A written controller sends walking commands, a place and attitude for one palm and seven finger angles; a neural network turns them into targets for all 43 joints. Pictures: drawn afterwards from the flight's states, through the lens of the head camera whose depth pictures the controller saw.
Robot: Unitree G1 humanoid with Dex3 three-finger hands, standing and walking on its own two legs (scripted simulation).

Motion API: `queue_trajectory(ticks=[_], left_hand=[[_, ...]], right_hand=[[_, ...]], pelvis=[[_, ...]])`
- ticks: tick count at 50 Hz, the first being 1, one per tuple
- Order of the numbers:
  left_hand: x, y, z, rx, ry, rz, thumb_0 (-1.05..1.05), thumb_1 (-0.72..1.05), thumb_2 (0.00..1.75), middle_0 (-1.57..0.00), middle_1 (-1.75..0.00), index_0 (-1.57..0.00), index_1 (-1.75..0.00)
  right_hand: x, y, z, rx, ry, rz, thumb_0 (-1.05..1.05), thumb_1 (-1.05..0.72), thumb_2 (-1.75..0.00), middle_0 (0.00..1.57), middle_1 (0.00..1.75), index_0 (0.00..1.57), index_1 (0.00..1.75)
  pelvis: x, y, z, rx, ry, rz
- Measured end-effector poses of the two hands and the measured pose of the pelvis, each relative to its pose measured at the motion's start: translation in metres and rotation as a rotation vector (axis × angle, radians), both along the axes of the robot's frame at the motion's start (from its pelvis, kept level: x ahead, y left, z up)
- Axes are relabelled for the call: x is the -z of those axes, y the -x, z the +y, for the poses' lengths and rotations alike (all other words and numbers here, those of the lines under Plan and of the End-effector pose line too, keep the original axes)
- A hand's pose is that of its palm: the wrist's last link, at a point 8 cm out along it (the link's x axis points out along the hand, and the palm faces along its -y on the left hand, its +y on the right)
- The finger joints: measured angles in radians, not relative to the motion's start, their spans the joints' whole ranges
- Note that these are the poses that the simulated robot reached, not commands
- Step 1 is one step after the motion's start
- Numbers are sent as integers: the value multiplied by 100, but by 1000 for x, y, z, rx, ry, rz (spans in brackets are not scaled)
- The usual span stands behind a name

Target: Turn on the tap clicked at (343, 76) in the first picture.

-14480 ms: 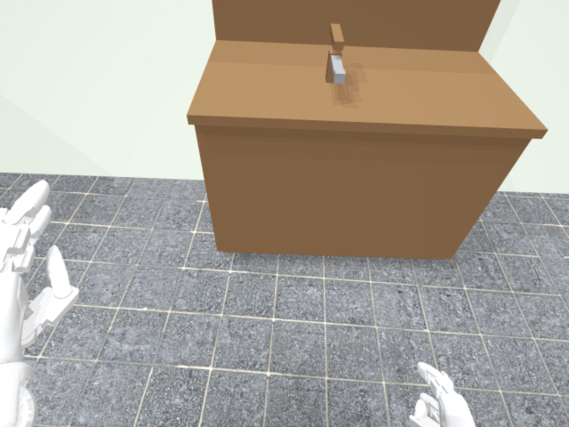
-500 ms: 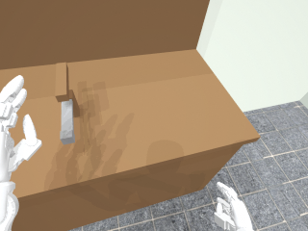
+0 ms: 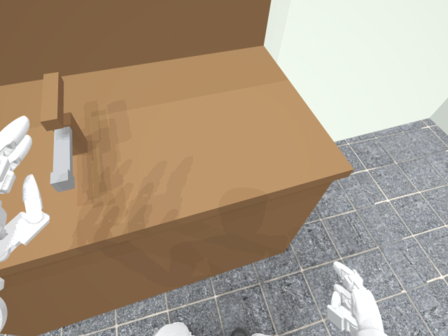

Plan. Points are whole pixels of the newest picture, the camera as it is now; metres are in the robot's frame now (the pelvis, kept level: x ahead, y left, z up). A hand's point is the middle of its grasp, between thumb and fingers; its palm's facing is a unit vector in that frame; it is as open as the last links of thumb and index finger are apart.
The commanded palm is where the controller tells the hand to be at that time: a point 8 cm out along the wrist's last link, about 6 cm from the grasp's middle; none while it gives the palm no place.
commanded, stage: shuffle to correct the standing spot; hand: left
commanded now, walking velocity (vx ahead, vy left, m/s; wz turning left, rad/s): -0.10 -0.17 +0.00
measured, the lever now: (62, 180) +0.34 +0.32 +0.06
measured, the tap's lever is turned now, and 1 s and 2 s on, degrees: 0 0 0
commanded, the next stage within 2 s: come to a stop and stand still in 0.64 s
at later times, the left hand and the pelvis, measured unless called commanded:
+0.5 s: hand (44, 252) +0.18 +0.23 +0.16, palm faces +0.33 -0.89 -0.33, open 7.4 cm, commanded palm +0.13 +0.27 +0.18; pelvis -0.03 -0.01 -0.01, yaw +1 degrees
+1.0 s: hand (76, 271) +0.17 +0.19 +0.14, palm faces +0.37 -0.84 -0.40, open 7.4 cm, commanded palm +0.11 +0.22 +0.18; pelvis -0.04 -0.06 +0.00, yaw +2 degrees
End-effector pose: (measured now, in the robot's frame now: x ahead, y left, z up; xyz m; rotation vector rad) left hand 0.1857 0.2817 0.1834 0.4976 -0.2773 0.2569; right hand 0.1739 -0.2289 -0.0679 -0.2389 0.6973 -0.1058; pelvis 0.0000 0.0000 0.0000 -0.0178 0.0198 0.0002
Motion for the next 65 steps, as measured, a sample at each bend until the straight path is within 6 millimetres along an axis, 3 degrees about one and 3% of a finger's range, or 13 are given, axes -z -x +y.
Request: queue_trajectory(ticks=[5,12,19,24,28,33,39,44,49,52,60,63,65], left_hand=[[-2,12,-6,35,-9,-19,2,89,90,-21,-30,-22,-30],[-8,27,4,3,-44,-24,2,89,90,-21,-30,-22,-31],[-2,37,-2,-41,-8,-41,2,89,90,-21,-30,-22,-30],[13,38,-12,-22,106,-25,2,89,90,-21,-30,-22,-30],[17,37,-6,-25,88,-26,2,89,90,-21,-30,-22,-30],[-2,38,-7,-44,15,-37,2,89,90,-21,-30,-22,-30],[-19,45,-37,-14,-60,-66,2,89,90,-21,-30,-21,-30],[-3,46,-51,-49,-27,-16,2,89,90,-21,-30,-22,-30],[20,53,-52,-100,52,56,2,89,90,-21,-30,-22,-30],[23,55,-53,-116,75,46,2,89,90,-21,-30,-22,-31],[-11,55,-59,-112,-2,-77,2,89,90,-21,-30,-22,-30],[-42,45,-34,-130,-157,-186,2,88,90,-22,-30,-22,-31],[-55,40,-14,-180,-160,-246,2,88,90,-22,-30,-22,-31]], right_hand=[[4,27,-8,38,19,40,1,-91,-90,20,30,20,30],[7,53,-2,63,5,55,1,-91,-90,20,30,20,30],[15,55,1,8,-54,44,1,-91,-90,20,30,20,30],[5,55,-7,15,-11,38,1,-91,-90,20,30,20,30],[-2,52,-11,26,29,17,1,-91,-90,20,30,20,30],[-8,50,-10,-16,10,46,1,-91,-90,20,30,20,30],[-2,45,-22,-40,-65,19,1,-91,-90,20,30,20,30],[13,47,-43,-11,-88,25,1,-91,-90,20,30,20,30],[10,59,-64,37,-22,51,1,-91,-90,20,30,20,30],[4,66,-71,42,15,72,1,-91,-90,20,30,20,30],[8,54,-68,0,-13,52,1,-91,-90,20,30,20,30],[11,49,-59,-49,-2,55,1,-91,-90,20,30,20,30],[10,47,-52,-70,-24,46,1,-91,-90,20,30,20,30]], pelvis=[[1,11,-1,-4,-5,10],[2,20,0,-2,-7,-9],[7,29,-10,-8,18,-48],[5,27,-10,-13,-7,-32],[7,29,-11,-21,-19,-32],[-3,33,-21,-22,6,-44],[1,33,-40,-15,26,-48],[7,37,-57,-44,43,-61],[5,36,-62,-37,17,-40],[1,37,-64,-28,-17,-52],[0,35,-64,-62,7,-49],[1,43,-66,-47,-14,-56],[0,47,-66,-30,-27,-54]])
